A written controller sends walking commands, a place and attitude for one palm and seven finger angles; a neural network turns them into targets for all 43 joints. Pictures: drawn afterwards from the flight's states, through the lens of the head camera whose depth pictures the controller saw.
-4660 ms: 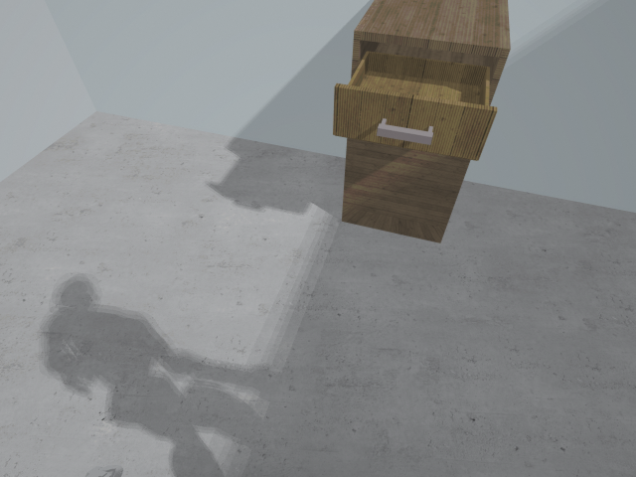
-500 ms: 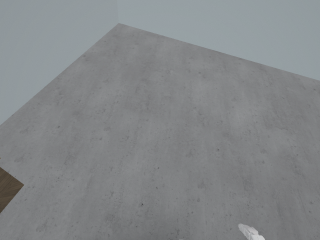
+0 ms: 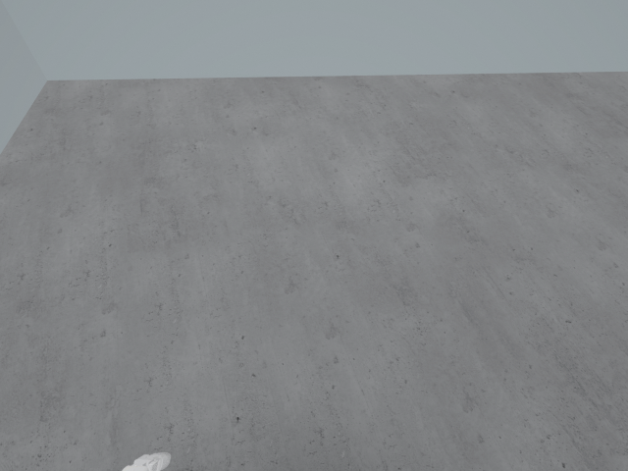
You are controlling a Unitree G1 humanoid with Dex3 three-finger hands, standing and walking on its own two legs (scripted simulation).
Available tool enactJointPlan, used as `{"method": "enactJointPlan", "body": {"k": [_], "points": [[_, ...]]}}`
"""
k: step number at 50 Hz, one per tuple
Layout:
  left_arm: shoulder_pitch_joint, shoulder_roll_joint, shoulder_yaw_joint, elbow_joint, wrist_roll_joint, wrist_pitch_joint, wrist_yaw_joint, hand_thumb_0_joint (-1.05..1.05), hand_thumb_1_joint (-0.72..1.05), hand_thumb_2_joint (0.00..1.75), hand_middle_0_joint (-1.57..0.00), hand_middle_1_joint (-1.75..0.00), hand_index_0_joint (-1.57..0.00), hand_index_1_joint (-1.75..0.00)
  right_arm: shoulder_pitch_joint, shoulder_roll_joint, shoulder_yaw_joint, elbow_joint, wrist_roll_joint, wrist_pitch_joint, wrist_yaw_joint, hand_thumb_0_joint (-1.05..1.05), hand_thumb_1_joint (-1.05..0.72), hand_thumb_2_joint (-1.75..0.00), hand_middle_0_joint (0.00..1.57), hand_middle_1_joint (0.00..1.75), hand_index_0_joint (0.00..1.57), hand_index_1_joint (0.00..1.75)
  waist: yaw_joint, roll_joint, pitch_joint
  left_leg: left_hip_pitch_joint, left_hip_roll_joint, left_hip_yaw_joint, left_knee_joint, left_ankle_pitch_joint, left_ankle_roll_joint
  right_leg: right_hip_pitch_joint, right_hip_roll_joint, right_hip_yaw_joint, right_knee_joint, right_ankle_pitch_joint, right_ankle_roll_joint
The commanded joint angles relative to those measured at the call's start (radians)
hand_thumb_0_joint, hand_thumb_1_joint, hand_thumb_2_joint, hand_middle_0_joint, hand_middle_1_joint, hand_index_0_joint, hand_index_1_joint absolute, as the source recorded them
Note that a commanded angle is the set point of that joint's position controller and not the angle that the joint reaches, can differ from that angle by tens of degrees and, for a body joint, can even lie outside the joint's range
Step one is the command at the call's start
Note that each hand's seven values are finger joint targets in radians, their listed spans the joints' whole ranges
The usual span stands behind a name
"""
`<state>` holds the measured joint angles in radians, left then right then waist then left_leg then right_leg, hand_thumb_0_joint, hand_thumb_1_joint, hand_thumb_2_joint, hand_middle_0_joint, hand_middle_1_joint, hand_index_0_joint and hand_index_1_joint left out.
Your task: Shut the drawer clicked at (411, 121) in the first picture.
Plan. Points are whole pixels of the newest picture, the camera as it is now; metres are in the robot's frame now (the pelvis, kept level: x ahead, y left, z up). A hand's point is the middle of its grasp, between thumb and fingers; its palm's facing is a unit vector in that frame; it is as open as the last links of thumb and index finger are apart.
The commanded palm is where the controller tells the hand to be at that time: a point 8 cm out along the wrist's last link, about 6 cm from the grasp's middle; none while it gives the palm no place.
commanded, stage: walk to a spot facing it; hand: left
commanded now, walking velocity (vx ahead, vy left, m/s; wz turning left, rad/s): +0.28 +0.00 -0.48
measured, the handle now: out of the picture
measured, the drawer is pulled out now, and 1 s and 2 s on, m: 0.30 0.30 0.30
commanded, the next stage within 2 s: turn to face it in 0.22 s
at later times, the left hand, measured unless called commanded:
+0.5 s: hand out of the picture +0.14 +0.18 -0.21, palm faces -0.07 -0.98 -0.17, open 7.4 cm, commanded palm none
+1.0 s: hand (199, 372) +0.28 +0.19 -0.15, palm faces +0.14 -0.96 -0.26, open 7.4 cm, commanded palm none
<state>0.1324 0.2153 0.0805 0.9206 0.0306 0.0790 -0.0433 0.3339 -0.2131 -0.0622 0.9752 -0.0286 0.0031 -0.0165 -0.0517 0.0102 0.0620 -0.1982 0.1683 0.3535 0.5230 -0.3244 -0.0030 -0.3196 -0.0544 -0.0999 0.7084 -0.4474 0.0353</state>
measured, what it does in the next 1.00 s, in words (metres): walks ahead: right foot, then left foot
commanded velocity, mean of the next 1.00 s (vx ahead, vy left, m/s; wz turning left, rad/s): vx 0.07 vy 0.00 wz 0.35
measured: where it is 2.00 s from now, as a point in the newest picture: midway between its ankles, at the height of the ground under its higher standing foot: outside the picture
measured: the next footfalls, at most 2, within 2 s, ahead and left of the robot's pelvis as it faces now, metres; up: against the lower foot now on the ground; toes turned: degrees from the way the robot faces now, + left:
right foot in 0.04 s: +0.02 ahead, -0.13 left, +0.00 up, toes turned -8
left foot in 0.46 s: +0.30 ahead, +0.07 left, +0.00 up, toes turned -2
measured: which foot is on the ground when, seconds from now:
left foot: down 0.00-0.04, up 0.06-0.44, down 0.46-1.00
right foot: up 0.00-0.02, down 0.04-0.46, up 0.48-1.00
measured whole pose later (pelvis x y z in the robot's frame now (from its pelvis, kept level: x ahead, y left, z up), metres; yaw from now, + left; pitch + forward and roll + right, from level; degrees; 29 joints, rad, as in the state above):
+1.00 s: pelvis +0.18 -0.02 +0.00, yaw +6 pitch +2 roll -1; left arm 0.15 0.19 0.08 0.90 0.02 0.04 0.03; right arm 0.27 -0.20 -0.08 0.95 -0.02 0.05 0.00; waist -0.05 0.03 0.02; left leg -0.38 -0.10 -0.12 0.44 -0.09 0.05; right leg -0.36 0.00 0.02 0.77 -0.42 0.05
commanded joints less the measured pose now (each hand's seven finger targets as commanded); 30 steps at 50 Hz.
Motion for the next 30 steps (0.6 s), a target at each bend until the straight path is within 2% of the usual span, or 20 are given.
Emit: {"method": "enactJointPlan", "body": {"k": [1,2,3,4,5,7,8,10,15,18,20,21,22,23,24,25,26,27,29,30], "points": [[0.161,0.147,0.032,-0.033,-0.001,-0.071,0.015,0.00,0.90,0.90,-0.20,-0.30,-0.20,-0.30,-0.001,-0.145,-0.030,-0.072,0.010,-0.026,0.011,0.00,-0.90,-0.90,0.20,0.30,0.20,0.30,0.120,-0.082,-0.158,-0.197,0.136,-0.083,0.190,-0.033,-0.009,0.421,-0.073,0.088,-0.359,0.052,-0.100],[0.271,0.275,0.052,-0.004,-0.006,-0.087,0.033,0.00,0.90,0.90,-0.20,-0.30,-0.20,-0.30,-0.080,-0.069,-0.003,-0.136,0.012,-0.022,0.022,0.00,-0.90,-0.90,0.20,0.30,0.20,0.30,0.181,-0.378,-0.138,-0.545,-0.019,-0.092,0.504,-0.337,-0.070,0.551,-0.338,0.536,-0.471,0.071,-0.221],[0.315,0.289,0.060,0.003,-0.026,-0.080,0.048,0.00,0.90,0.90,-0.20,-0.30,-0.20,-0.30,-0.169,-0.120,-0.008,-0.174,0.001,-0.016,0.018,0.00,-0.90,-0.90,0.20,0.30,0.20,0.30,0.199,-0.261,-0.108,-0.617,-0.021,-0.255,0.612,-0.299,-0.060,0.479,-0.389,0.598,-0.491,0.121,-0.278],[0.266,0.268,0.058,0.000,-0.023,-0.088,0.053,0.00,0.90,0.90,-0.20,-0.30,-0.20,-0.30,-0.205,-0.110,-0.013,-0.170,0.005,-0.019,0.020,0.00,-0.90,-0.90,0.20,0.30,0.20,0.30,0.175,-0.237,-0.061,-0.624,-0.009,-0.299,0.668,-0.212,-0.054,0.415,-0.341,0.571,-0.498,0.089,-0.272],[0.215,0.217,0.044,-0.012,-0.022,-0.098,0.052,0.00,0.90,0.90,-0.20,-0.30,-0.20,-0.30,-0.204,-0.118,-0.020,-0.155,-0.001,-0.022,0.022,0.00,-0.90,-0.90,0.20,0.30,0.20,0.30,0.143,-0.193,0.010,-0.618,0.007,-0.320,0.666,-0.131,-0.056,0.337,-0.302,0.494,-0.505,0.104,-0.250],[0.122,0.150,0.020,-0.030,-0.015,-0.114,0.052,0.00,0.90,0.90,-0.20,-0.30,-0.20,-0.30,-0.119,-0.105,-0.024,-0.101,-0.008,-0.021,0.026,0.00,-0.90,-0.90,0.20,0.30,0.20,0.30,0.061,-0.146,0.033,-0.519,0.006,-0.301,0.606,-0.017,-0.079,0.257,-0.216,0.308,-0.479,0.332,-0.212],[0.122,0.144,0.016,-0.028,-0.014,-0.125,0.051,0.00,0.90,0.90,-0.20,-0.30,-0.20,-0.30,-0.089,-0.095,-0.021,-0.086,-0.009,-0.020,0.026,0.00,-0.90,-0.90,0.20,0.30,0.20,0.30,0.046,-0.155,0.023,-0.492,-0.004,-0.285,0.583,0.004,-0.088,0.253,-0.193,0.256,-0.467,0.468,-0.205],[0.165,0.142,0.011,-0.003,-0.014,-0.138,0.050,0.00,0.90,0.90,-0.20,-0.30,-0.20,-0.30,-0.099,-0.083,-0.017,-0.083,-0.004,-0.020,0.028,0.00,-0.90,-0.90,0.20,0.30,0.20,0.30,0.048,-0.158,0.010,-0.474,-0.023,-0.268,0.540,0.030,-0.094,0.266,-0.174,0.229,-0.441,0.642,-0.206],[0.233,0.136,0.006,0.045,-0.010,-0.144,0.058,0.00,0.90,0.90,-0.20,-0.30,-0.20,-0.30,-0.213,-0.058,-0.006,-0.119,0.003,-0.030,0.038,0.00,-0.90,-0.90,0.20,0.30,0.20,0.30,0.074,-0.156,0.015,-0.456,-0.054,-0.255,0.391,0.090,-0.074,0.291,-0.158,0.248,-0.427,0.684,-0.207],[0.215,0.124,0.000,0.067,-0.006,-0.142,0.070,0.00,0.90,0.90,-0.20,-0.30,-0.20,-0.30,-0.210,-0.036,0.005,-0.102,0.011,-0.039,0.038,0.00,-0.90,-0.90,0.20,0.30,0.20,0.30,0.061,-0.167,0.008,-0.312,-0.088,-0.243,0.221,0.093,-0.043,0.277,-0.150,0.205,-0.386,0.767,-0.173],[0.213,0.120,-0.004,0.089,-0.012,-0.142,0.077,0.00,0.90,0.90,-0.20,-0.30,-0.20,-0.30,-0.104,-0.041,0.008,-0.053,0.010,-0.049,0.025,0.00,-0.90,-0.90,0.20,0.30,0.20,0.30,0.014,-0.147,-0.052,-0.123,-0.157,-0.216,0.083,0.187,-0.016,0.289,-0.113,0.146,-0.254,0.912,-0.130],[0.218,0.116,-0.007,0.097,-0.016,-0.137,0.082,0.00,0.90,0.90,-0.20,-0.30,-0.20,-0.30,0.015,-0.065,0.004,-0.010,0.007,-0.052,0.018,0.00,-0.90,-0.90,0.20,0.30,0.20,0.30,-0.030,-0.124,-0.105,0.029,-0.156,-0.247,-0.001,0.302,-0.005,0.264,-0.102,0.125,-0.106,0.866,-0.100],[0.250,0.085,-0.009,0.098,-0.022,-0.130,0.082,0.00,0.90,0.90,-0.20,-0.30,-0.20,-0.30,0.126,-0.141,-0.012,0.015,-0.002,-0.053,0.010,0.00,-0.90,-0.90,0.20,0.30,0.20,0.30,-0.054,0.028,-0.199,0.213,-0.037,-0.377,0.011,0.577,0.037,0.158,-0.027,0.076,0.095,0.567,-0.057],[0.350,0.025,-0.016,0.100,-0.038,-0.120,0.078,0.00,0.90,0.90,-0.20,-0.30,-0.20,-0.30,0.163,-0.222,-0.025,0.019,-0.004,-0.048,0.004,0.00,-0.90,-0.90,0.20,0.30,0.20,0.30,-0.023,0.291,-0.278,0.341,0.211,-0.669,-0.056,0.868,0.161,-0.026,0.091,0.025,0.363,-0.099,-0.024],[0.341,0.031,-0.024,0.089,-0.030,-0.114,0.084,0.00,0.90,0.90,-0.20,-0.30,-0.20,-0.30,0.118,-0.226,-0.015,0.008,0.011,-0.034,-0.005,0.00,-0.90,-0.90,0.20,0.30,0.20,0.30,-0.003,0.248,-0.254,0.240,0.265,-0.771,-0.143,0.769,0.228,-0.054,0.082,0.110,0.508,-0.216,-0.031],[0.292,0.036,-0.019,0.089,-0.024,-0.105,0.086,0.00,0.90,0.90,-0.20,-0.30,-0.20,-0.30,0.049,-0.200,-0.013,-0.006,0.015,-0.035,-0.012,0.00,-0.90,-0.90,0.20,0.30,0.20,0.30,0.002,0.272,-0.199,0.148,0.243,-0.782,-0.210,0.536,0.233,-0.114,0.047,0.143,0.568,-0.148,-0.028],[0.232,0.053,-0.012,0.082,-0.017,-0.100,0.078,0.00,0.90,0.90,-0.20,-0.30,-0.20,-0.30,-0.020,-0.152,-0.007,-0.021,0.013,-0.031,-0.012,0.00,-0.90,-0.90,0.20,0.30,0.20,0.30,0.012,0.219,-0.104,0.040,0.186,-0.752,-0.248,0.369,0.218,-0.147,0.011,0.150,0.575,-0.080,-0.023],[0.187,0.051,-0.010,0.075,-0.013,-0.096,0.068,0.00,0.90,0.90,-0.20,-0.30,-0.20,-0.30,-0.075,-0.116,0.001,-0.034,0.011,-0.033,-0.010,0.00,-0.90,-0.90,0.20,0.30,0.20,0.30,0.032,0.143,-0.023,-0.070,0.145,-0.694,-0.266,0.300,0.200,-0.145,-0.026,0.141,0.533,-0.031,-0.013],[0.222,0.026,-0.008,0.076,-0.012,-0.073,0.064,0.00,0.90,0.90,-0.20,-0.30,-0.20,-0.30,-0.124,-0.109,0.001,-0.048,0.011,-0.031,-0.006,0.00,-0.90,-0.90,0.20,0.30,0.20,0.30,0.073,0.093,-0.058,-0.135,0.085,-0.587,-0.278,0.267,0.169,-0.081,-0.026,0.119,0.446,0.026,-0.001],[0.228,0.025,-0.004,0.076,-0.011,-0.066,0.065,0.00,0.90,0.90,-0.20,-0.30,-0.20,-0.30,-0.122,-0.111,-0.004,-0.051,0.012,-0.029,-0.004,0.00,-0.90,-0.90,0.20,0.30,0.20,0.30,0.072,0.091,-0.076,-0.135,0.063,-0.572,-0.285,0.242,0.161,-0.073,-0.020,0.108,0.424,0.049,0.003]]}}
